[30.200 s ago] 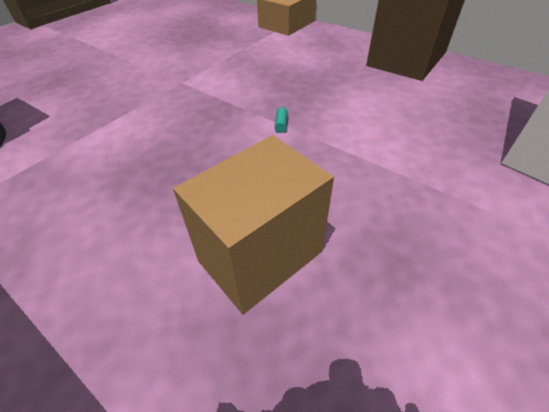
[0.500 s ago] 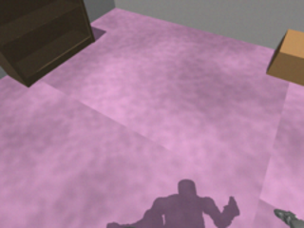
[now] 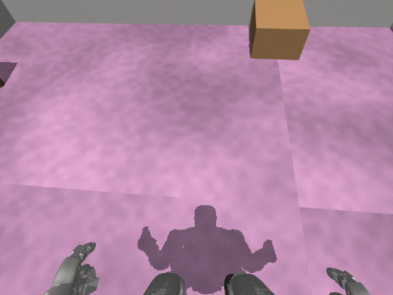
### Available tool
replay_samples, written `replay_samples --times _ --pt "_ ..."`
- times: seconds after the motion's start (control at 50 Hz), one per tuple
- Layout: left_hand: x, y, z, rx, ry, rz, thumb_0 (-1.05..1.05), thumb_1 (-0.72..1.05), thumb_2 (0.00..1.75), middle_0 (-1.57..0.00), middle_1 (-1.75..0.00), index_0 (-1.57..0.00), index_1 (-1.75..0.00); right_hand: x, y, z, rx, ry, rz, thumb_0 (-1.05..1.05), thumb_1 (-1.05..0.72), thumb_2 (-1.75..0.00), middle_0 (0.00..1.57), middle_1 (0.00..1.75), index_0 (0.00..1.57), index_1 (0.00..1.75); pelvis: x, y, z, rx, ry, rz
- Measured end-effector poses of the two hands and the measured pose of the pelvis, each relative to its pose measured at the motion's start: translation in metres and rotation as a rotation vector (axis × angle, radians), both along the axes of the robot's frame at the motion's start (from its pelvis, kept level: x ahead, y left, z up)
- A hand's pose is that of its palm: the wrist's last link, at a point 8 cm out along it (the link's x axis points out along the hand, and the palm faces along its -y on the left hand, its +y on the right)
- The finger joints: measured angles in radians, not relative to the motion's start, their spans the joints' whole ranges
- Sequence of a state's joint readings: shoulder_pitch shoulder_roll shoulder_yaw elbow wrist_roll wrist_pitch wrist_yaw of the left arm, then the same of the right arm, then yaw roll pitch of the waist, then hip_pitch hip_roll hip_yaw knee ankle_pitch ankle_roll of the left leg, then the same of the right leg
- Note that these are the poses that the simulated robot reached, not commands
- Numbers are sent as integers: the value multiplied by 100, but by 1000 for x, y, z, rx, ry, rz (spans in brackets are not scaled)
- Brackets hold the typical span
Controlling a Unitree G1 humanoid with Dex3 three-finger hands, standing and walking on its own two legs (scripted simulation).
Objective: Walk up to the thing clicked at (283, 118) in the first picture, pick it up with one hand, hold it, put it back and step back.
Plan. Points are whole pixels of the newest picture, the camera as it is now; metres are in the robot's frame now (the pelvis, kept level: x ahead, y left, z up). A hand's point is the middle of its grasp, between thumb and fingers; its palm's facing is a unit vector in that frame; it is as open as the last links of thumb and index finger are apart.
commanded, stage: walk up
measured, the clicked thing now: out of the picture +0.46 -1.41 -0.72
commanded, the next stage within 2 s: none
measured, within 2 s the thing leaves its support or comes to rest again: neither
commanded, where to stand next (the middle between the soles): +0.04 -0.07 m, yaw -62 degrees
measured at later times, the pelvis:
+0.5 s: pelvis -0.03 +0.03 +0.00, yaw -27 degrees
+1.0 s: pelvis -0.01 -0.01 -0.01, yaw -45 degrees
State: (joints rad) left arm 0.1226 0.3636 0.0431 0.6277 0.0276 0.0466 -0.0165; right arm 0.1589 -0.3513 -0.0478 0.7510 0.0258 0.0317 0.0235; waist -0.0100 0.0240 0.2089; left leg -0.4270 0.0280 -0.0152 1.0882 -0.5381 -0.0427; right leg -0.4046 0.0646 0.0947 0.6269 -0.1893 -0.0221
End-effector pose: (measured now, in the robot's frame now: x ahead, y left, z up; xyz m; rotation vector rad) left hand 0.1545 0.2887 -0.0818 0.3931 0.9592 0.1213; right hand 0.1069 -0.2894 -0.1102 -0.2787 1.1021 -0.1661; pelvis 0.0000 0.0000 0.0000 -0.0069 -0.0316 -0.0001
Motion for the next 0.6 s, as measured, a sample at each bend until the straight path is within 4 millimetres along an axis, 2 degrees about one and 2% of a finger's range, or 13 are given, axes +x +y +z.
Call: replay_samples --times 0.06,0.1,0.14,0.2,0.28,0.36,0.42,0.48,0.56,0.6 --pt "15 1 -9 -36 -1 -73 1 90 90 -21 -30 -21 -30 -2 3 10 -62 -44 -31 1 -91 -89 21 30 21 30 0 17 -4 -7 9 -60" --pt "26 6 -16 -54 -10 -127 1 90 90 -21 -30 -21 -30 -12 4 15 -117 -67 -63 1 -91 -89 21 30 21 30 -2 31 -10 -6 10 -94" --pt "35 12 -21 -56 -7 -158 1 90 90 -21 -30 -21 -30 -31 6 22 -161 -57 -95 1 -91 -89 21 30 21 30 -4 40 -10 11 -1 -130" --pt "41 21 -18 -38 43 -220 1 90 90 -21 -30 -21 -30 -64 4 38 -197 -18 -172 1 -91 -89 21 30 21 30 -6 47 -1 -12 2 -189" --pt "44 35 -11 -25 101 -268 1 90 90 -21 -30 -21 -30 -107 -2 60 -253 18 -257 1 -91 -89 21 30 21 30 -8 51 10 -10 27 -267" --pt "47 38 -9 -1 143 -312 1 90 90 -20 -30 -20 -30 -151 -13 67 -285 61 -314 1 -90 -89 21 30 21 30 -12 50 10 1 33 -348" --pt "52 27 -9 19 169 -349 1 90 90 -20 -30 -20 -30 -186 -22 65 -287 65 -369 1 -90 -89 21 30 21 30 -16 44 7 2 33 -409" --pt "61 2 -9 42 163 -404 1 90 90 -20 -30 -20 -30 -222 -31 56 -273 58 -435 1 -90 -89 21 30 21 30 -23 33 0 10 30 -461" --pt "67 -42 -6 64 106 -471 1 90 90 -20 -30 -20 -30 -265 -44 26 -229 70 -524 1 -90 -89 21 30 21 30 -33 14 -13 -17 18 -501" --pt "64 -60 -1 58 74 -506 1 90 90 -20 -30 -20 -30 -278 -42 14 -189 90 -574 1 -91 -89 20 30 21 30 -36 7 -13 -19 6 -521"
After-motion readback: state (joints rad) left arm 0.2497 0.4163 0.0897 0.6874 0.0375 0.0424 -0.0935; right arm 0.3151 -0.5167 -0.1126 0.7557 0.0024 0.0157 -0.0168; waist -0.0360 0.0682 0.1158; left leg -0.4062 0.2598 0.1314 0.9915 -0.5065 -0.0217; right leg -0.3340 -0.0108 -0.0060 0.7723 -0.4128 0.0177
